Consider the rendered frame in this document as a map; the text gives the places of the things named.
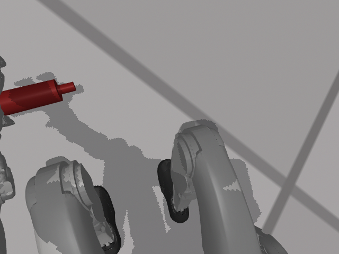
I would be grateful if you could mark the left robot arm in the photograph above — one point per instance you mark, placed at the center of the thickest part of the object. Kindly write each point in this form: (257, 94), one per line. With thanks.
(7, 189)

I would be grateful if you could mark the bottle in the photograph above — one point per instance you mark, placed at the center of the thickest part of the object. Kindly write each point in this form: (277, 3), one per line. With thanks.
(32, 96)

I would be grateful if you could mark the left robot hand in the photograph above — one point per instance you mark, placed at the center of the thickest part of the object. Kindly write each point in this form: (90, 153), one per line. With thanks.
(6, 119)

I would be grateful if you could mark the left robot foot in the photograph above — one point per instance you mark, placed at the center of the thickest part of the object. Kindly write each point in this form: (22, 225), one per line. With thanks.
(109, 214)

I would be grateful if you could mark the right robot hand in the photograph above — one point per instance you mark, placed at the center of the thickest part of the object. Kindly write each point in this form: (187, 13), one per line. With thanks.
(269, 245)

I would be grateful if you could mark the right robot foot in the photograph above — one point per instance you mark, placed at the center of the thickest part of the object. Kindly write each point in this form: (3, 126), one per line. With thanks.
(166, 185)

